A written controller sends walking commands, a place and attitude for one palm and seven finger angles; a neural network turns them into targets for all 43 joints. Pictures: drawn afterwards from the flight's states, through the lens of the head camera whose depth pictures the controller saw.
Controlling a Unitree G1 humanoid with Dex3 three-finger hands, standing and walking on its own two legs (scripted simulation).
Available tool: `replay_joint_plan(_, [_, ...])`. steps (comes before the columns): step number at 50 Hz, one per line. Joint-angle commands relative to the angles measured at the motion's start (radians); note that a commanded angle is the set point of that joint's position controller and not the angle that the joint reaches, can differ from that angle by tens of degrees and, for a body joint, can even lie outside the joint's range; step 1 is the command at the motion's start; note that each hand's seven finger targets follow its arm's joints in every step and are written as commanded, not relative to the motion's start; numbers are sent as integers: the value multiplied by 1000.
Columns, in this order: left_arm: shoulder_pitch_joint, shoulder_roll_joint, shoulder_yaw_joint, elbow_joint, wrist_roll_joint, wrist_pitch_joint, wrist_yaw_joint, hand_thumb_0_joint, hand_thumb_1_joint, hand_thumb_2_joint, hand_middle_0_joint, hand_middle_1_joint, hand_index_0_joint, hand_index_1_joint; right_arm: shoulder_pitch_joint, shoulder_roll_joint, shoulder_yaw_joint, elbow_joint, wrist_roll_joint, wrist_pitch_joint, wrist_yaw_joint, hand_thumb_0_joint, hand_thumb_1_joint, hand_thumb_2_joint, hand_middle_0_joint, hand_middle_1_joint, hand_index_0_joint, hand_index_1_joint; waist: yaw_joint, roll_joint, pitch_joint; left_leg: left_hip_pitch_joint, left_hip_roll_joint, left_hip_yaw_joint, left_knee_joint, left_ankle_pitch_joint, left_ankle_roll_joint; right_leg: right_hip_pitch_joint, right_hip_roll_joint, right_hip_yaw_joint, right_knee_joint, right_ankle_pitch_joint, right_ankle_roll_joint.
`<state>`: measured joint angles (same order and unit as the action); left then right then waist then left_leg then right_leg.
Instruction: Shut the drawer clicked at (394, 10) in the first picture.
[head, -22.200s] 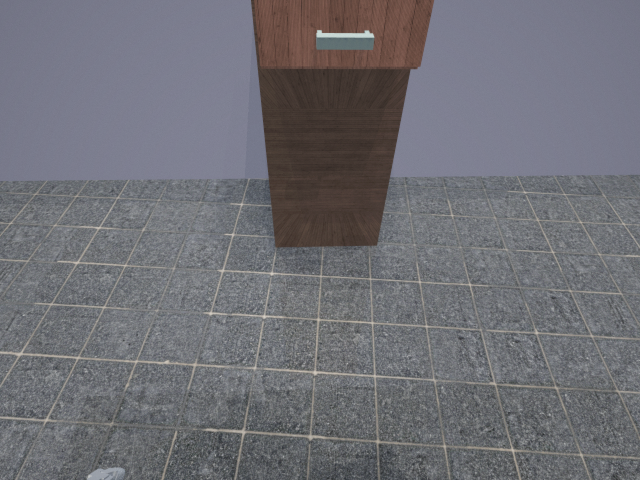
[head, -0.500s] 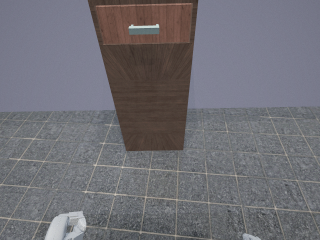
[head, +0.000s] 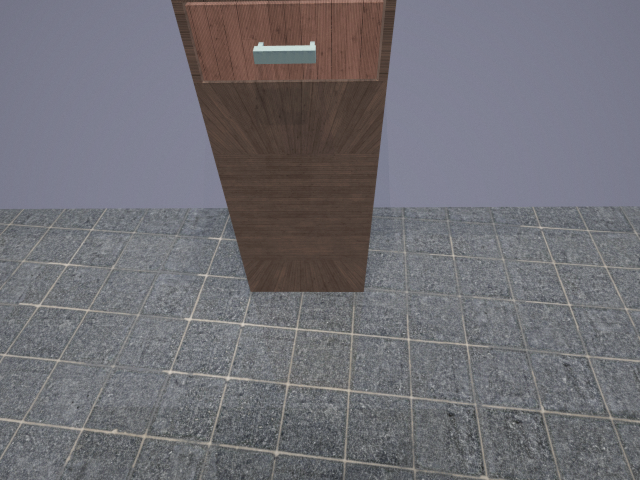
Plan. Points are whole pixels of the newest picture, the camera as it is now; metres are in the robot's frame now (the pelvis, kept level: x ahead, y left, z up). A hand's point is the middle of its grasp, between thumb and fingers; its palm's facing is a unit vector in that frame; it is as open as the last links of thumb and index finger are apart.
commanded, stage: let the arm hang, fingers relaxed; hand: left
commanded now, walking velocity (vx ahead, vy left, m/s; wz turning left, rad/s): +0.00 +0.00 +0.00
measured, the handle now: (285, 50) +0.86 +0.12 +0.15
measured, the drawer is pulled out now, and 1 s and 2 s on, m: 0.00 0.00 0.00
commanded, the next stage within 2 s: look to check the result in 0.42 s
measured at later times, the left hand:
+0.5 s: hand out of the picture -0.03 +0.14 -0.18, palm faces +0.06 -0.99 -0.16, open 7.4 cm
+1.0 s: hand out of the picture -0.01 +0.15 -0.17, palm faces +0.05 -0.98 -0.19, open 7.4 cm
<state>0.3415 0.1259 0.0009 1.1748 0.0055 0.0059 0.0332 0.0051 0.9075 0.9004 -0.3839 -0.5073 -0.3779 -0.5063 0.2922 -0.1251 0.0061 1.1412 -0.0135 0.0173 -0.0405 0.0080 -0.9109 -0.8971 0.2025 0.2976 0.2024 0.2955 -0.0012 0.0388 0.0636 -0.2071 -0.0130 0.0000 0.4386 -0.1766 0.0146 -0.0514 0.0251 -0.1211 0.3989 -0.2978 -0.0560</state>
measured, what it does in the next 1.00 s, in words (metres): stands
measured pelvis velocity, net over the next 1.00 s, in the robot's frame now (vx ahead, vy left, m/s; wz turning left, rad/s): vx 0.01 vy -0.01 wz -0.01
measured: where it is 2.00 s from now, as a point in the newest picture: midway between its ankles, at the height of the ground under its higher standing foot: outside the picture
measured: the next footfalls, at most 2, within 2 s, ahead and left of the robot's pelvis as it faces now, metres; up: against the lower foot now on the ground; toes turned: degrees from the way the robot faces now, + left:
none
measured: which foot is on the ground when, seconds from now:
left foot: down 0.00-1.00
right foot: down 0.00-1.00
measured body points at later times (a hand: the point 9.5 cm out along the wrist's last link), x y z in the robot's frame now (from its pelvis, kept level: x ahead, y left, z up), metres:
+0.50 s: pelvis +0.00 -0.01 +0.00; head +0.00 -0.02 +0.45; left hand -0.03 +0.19 -0.16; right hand -0.05 -0.20 -0.17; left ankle +0.04 +0.11 -0.74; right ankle -0.04 -0.08 -0.74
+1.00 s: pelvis +0.01 -0.01 +0.00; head +0.01 -0.02 +0.45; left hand -0.01 +0.20 -0.16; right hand +0.00 -0.22 -0.17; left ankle +0.04 +0.11 -0.74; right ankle -0.04 -0.08 -0.74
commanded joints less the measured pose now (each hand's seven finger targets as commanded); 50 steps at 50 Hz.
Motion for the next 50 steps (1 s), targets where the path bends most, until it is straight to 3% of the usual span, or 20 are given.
replay_joint_plan(1, [70,87,16,-11,-3,-19,13,0,900,900,-200,-300,-200,-300,78,-71,-17,-10,-1,-8,-4,0,-900,-900,200,300,200,300,-12,-58,72,12,92,-73,-50,89,26,-126,-145,126,-129,56,-11])
replay_joint_plan(21, [81,51,28,-16,-3,-24,18,0,900,900,-200,-300,-200,-300,128,-30,-20,2,-4,-11,-10,0,-900,-900,200,300,200,300,-10,-34,91,-9,90,-63,-35,92,21,-128,-145,136,-134,68,-12])
replay_joint_plan(33, [90,62,29,-13,-3,-26,19,0,900,900,-200,-300,-200,-300,119,-51,-22,-1,-1,-17,-15,0,-900,-900,200,300,200,300,-9,-43,48,19,100,-65,-36,149,27,-84,-143,129,-109,191,-2])
replay_joint_plan(50, [52,95,33,-28,0,-27,16,0,900,900,-200,-300,-200,-300,65,-91,-25,-12,-1,-16,-11,0,-900,-900,200,300,200,300,-9,-38,73,28,103,-72,-52,140,23,-99,-140,131,-121,161,0])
